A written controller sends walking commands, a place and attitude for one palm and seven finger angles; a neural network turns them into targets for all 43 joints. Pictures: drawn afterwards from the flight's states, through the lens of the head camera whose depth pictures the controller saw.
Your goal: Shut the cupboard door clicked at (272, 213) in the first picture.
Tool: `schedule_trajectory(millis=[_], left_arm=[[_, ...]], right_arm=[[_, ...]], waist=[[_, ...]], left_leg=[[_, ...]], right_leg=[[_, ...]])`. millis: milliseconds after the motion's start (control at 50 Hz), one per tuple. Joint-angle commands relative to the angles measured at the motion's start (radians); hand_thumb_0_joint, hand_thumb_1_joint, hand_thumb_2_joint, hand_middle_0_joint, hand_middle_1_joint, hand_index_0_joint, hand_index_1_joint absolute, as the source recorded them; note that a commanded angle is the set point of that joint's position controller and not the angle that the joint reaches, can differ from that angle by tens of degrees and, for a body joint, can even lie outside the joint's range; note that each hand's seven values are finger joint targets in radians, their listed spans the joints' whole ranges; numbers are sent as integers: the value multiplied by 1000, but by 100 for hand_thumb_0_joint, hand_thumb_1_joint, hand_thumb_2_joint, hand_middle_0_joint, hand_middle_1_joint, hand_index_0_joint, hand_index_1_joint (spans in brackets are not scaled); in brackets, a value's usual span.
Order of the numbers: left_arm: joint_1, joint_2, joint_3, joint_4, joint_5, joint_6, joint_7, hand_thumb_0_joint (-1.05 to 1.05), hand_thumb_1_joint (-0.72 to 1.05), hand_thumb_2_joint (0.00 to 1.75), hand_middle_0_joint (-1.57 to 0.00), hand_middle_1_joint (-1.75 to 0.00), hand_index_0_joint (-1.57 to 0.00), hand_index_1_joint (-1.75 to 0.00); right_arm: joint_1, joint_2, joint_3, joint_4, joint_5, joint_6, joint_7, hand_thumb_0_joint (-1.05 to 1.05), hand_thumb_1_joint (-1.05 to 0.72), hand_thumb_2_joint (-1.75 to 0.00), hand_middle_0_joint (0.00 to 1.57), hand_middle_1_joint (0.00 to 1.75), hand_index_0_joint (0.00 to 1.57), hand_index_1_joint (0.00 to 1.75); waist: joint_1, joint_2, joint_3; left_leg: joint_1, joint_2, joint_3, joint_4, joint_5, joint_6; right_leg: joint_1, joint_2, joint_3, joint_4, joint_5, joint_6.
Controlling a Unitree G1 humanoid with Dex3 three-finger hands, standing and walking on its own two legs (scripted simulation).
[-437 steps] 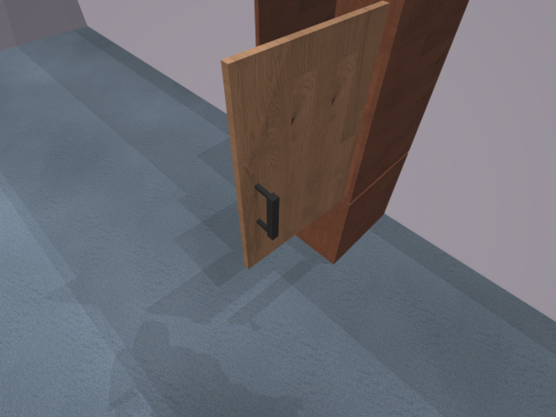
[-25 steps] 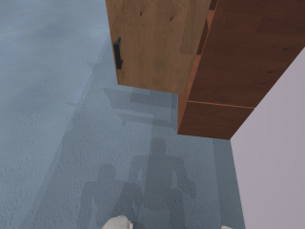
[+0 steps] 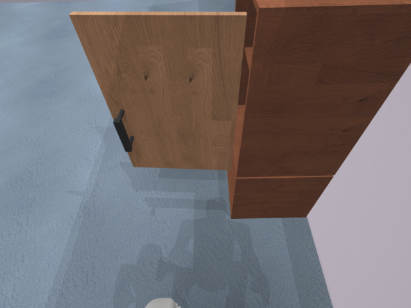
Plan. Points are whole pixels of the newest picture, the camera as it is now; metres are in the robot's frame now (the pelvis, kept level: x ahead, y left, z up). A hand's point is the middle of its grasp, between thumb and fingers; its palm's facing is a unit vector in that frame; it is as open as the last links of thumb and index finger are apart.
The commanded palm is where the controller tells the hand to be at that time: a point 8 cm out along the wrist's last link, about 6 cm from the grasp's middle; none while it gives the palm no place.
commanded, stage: take the last steps up to it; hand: left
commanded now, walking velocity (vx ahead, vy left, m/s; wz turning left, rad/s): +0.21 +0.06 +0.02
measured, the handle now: (125, 131) +0.63 +0.30 -0.11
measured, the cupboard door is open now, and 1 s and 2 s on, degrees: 86 86 86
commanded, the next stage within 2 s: come to a stop and stand still in 0.14 s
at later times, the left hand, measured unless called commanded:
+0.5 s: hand (114, 302) +0.16 +0.23 -0.19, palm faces +0.03 -0.99 -0.17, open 7.4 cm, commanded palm none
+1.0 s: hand (133, 293) +0.18 +0.18 -0.16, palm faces +0.02 -0.97 -0.24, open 7.3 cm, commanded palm none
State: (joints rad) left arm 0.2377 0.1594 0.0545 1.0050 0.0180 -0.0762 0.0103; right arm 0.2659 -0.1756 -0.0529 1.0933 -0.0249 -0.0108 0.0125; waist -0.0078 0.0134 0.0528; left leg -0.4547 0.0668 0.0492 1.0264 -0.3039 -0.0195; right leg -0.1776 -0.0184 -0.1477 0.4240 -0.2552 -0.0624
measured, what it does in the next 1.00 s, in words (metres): walks ahead: left foot, then right foot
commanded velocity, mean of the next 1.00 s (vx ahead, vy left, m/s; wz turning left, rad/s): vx -0.06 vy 0.03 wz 0.00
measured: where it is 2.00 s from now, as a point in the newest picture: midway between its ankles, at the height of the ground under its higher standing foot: outside the picture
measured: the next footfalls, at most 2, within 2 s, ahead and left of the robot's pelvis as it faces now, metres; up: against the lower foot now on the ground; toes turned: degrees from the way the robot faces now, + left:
left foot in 0.24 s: +0.23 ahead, +0.15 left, +0.00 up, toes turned +6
right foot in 0.70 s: +0.16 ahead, -0.11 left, +0.00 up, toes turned -3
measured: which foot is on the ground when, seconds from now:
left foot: up 0.00-0.22, down 0.24-0.70, up 0.72-1.00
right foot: down 0.00-0.24, up 0.26-0.68, down 0.70-1.00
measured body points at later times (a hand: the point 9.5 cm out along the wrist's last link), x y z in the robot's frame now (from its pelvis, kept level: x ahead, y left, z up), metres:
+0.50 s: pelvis +0.14 +0.05 -0.01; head +0.18 +0.07 +0.44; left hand +0.16 +0.28 -0.18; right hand +0.23 -0.18 -0.15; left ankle +0.19 +0.15 -0.74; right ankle +0.11 -0.08 -0.69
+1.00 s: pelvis +0.12 +0.00 +0.00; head +0.15 -0.02 +0.45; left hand +0.18 +0.23 -0.14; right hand +0.14 -0.26 -0.16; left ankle +0.09 +0.14 -0.69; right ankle +0.12 -0.11 -0.74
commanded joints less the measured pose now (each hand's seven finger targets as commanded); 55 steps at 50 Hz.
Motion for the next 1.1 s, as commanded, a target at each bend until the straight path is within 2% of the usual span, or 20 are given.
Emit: schedule_trajectory(millis=[0, 120, 180, 200, 220, 240, 280, 320, 520, 600, 640, 660, 680, 700, 720, 800, 940, 1040, 1060, 1080], left_arm=[[139, 115, 12, 31, -1, -20, 0, 0, 90, 90, -20, -30, -20, -30], [167, 137, 7, 87, 2, -5, 3, 0, 90, 90, -20, -30, -20, -30], [131, 141, 10, 92, -3, 7, 6, 0, 90, 90, -20, -30, -20, -30], [152, 116, 3, 87, -4, 12, 7, 0, 90, 90, -20, -30, -20, -30], [210, 59, -5, 75, -13, 18, 7, 0, 90, 90, -20, -30, -20, -30], [177, 56, -18, 46, -8, 23, 15, 0, 90, 90, -20, -30, -20, -30], [160, 30, -21, 71, -14, 53, 29, 0, 90, 90, -20, -30, -20, -30], [166, 42, -17, 88, -10, 82, 22, 0, 90, 90, -20, -30, -20, -30], [58, 83, 26, -48, 4, 139, 10, 0, 90, 90, -20, -30, -20, -30], [46, 82, 18, -76, 0, 122, 10, 0, 90, 90, -20, -30, -20, -30], [107, 109, 19, -64, 2, 104, 14, 0, 90, 90, -20, -30, -20, -30], [100, 177, 25, -69, 11, 90, 19, 0, 90, 90, -20, -30, -20, -30], [48, 253, 28, -81, 15, 81, 23, 0, 90, 90, -20, -30, -20, -30], [38, 260, 16, -93, 10, 80, 21, 0, 90, 90, -20, -30, -20, -30], [-6, 244, 18, -86, 11, 73, 24, 0, 90, 90, -20, -30, -20, -30], [-30, 224, 20, -86, 2, 67, 27, 0, 90, 90, -20, -30, -20, -30], [49, 240, 37, -45, 9, 69, 31, 0, 90, 90, -20, -30, -20, -30], [-11, 224, 33, -25, 4, 78, 25, 0, 90, 90, -20, -30, -20, -30], [57, 183, -2, -4, 4, 50, 68, 0, 90, 90, -20, -30, -20, -30], [56, 207, -3, -46, -2, 53, 64, 0, 90, 90, -20, -30, -20, -30]], right_arm=[[-33, -11, 6, -72, 7, -17, 6, 0, -90, -90, 20, 30, 20, 30], [-130, -26, 12, -104, 9, -29, 12, 0, -90, -90, 20, 30, 20, 30], [14, -65, 5, -54, 3, -39, 0, 0, -90, -90, 20, 30, 20, 30], [125, -125, -7, -25, -4, -47, -9, 0, -90, -90, 20, 30, 20, 30], [202, -222, -28, -13, -15, -48, -24, 0, -90, -90, 20, 30, 20, 30], [228, -233, -24, -21, -5, -30, -34, 0, -90, -90, 20, 30, 20, 30], [29, -171, 3, -67, 2, -25, -55, 0, -90, -90, 20, 30, 20, 30], [-65, -120, 24, -87, 5, -20, -64, 0, -90, -90, 20, 30, 20, 30], [-90, -187, -32, -116, -2, 19, -69, 0, -90, -90, 20, 30, 20, 30], [-93, -202, -41, -127, -4, 27, -55, 0, -90, -90, 20, 30, 20, 30], [-95, -178, -40, -134, 5, 33, -44, 0, -90, -90, 20, 30, 20, 30], [-70, -131, -35, -143, 16, 35, -34, 0, -90, -90, 20, 30, 20, 30], [-82, -71, -20, -169, 21, 45, -22, 0, -90, -90, 20, 30, 20, 30], [-116, -92, -20, -175, 16, 63, -20, 0, -90, -90, 20, 30, 20, 30], [-112, -91, -23, -160, 10, 74, -24, 0, -90, -90, 20, 30, 20, 30], [-62, -121, -25, -118, 13, 68, -16, 0, -90, -90, 20, 30, 20, 30], [-91, -95, -14, -131, 19, 55, -15, 0, -90, -90, 20, 30, 20, 30], [29, -68, -6, -88, 19, 35, -22, 0, -90, -90, 20, 30, 20, 30], [20, -140, -6, -144, 15, 6, -22, 0, -90, -90, 20, 30, 20, 30], [21, -101, 1, -173, 10, 2, -22, 0, -90, -90, 20, 30, 20, 30]], waist=[[29, -102, -49], [45, -164, 12], [-39, -95, -17], [-75, 1, -89], [-79, 223, -173], [-80, 191, -170], [-10, 175, -99], [26, 110, -41], [11, 156, -122], [14, 189, -129], [50, 105, -129], [42, -71, -129], [29, -293, -78], [53, -189, -75], [24, -252, -62], [26, -189, -41], [77, -200, -69], [8, -183, -77], [-16, 149, -148], [0, 194, -189]], left_leg=[[-113, 22, 17, -181, 62, -25], [-17, -21, 53, -387, 86, 7], [265, -58, 77, -548, 191, 26], [449, 25, -18, -564, 312, 63], [607, 256, -293, -584, 470, 169], [505, 342, -383, -655, 569, 226], [282, 326, -293, -720, 587, 206], [177, 277, -180, -738, 569, 191], [255, 279, -100, -662, 613, 200], [232, 254, -113, -629, 540, 174], [164, 179, -80, -539, 374, 113], [89, 79, -17, -418, 148, 44], [21, -50, 48, -271, -233, -17], [61, -51, -43, -138, -290, -12], [25, -55, -77, -58, -269, -13], [-38, -49, -77, 20, -128, -41], [28, -62, -40, -237, -162, -47], [310, -85, 10, -617, 63, -23], [296, -18, 15, -584, 122, -16], [262, 17, -34, -597, 157, 14]], right_leg=[[171, -256, 145, -183, 524, -96], [149, -265, 134, -140, 503, -78], [34, -212, 77, 33, 468, -33], [-68, -151, 49, 219, 319, -2], [-258, -25, -19, 458, -146, 42], [-248, 2, 60, 637, -396, 37], [-213, -68, 176, 665, -310, 63], [-150, -83, 161, 573, -262, 83], [-242, -21, 137, 566, -203, 95], [-105, -8, 91, 302, -147, 77], [42, -9, 87, 48, 59, 69], [87, -149, 248, -79, 207, 39], [-1, -362, 432, -140, 340, -55], [-101, -398, 418, -149, 369, -113], [-94, -357, 433, -131, 401, -117], [33, -301, 302, -77, 532, -95], [131, -314, 327, -83, 470, -119], [-45, -235, 280, -35, 222, -46], [54, -196, 267, 122, 487, -12], [56, -154, 197, 172, 323, -2]])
